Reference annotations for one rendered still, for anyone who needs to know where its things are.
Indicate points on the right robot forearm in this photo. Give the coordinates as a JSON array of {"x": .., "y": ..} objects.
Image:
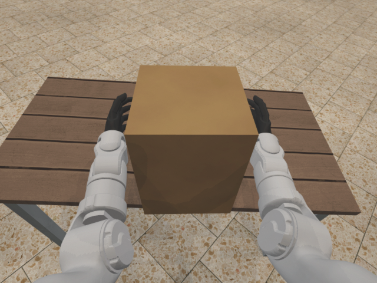
[{"x": 273, "y": 180}]

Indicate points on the right robot hand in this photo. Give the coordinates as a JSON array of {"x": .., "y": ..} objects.
[{"x": 260, "y": 115}]

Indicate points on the robot right upper arm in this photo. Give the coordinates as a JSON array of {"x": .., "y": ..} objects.
[{"x": 300, "y": 248}]

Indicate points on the table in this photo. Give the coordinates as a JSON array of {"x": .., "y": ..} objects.
[{"x": 47, "y": 156}]

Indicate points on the left robot hand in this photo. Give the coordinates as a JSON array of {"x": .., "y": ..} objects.
[{"x": 115, "y": 118}]

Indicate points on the carton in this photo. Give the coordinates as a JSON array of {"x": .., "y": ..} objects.
[{"x": 190, "y": 135}]

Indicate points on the left robot forearm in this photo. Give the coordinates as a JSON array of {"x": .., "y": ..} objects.
[{"x": 106, "y": 186}]

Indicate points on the robot left upper arm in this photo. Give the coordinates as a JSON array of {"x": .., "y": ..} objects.
[{"x": 94, "y": 253}]

